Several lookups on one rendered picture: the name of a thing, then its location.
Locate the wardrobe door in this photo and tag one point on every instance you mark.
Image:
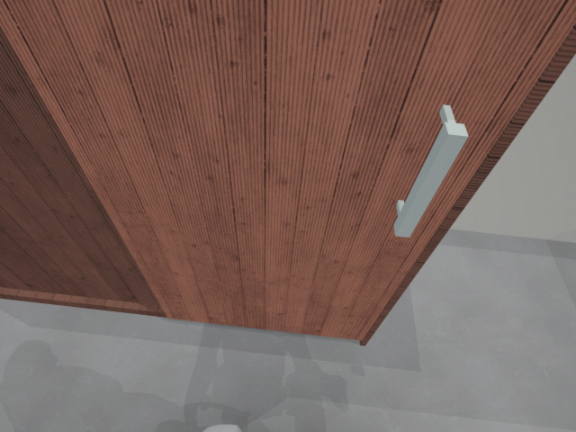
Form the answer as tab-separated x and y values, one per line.
251	152
55	234

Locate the handle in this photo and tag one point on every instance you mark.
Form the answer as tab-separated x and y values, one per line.
446	148

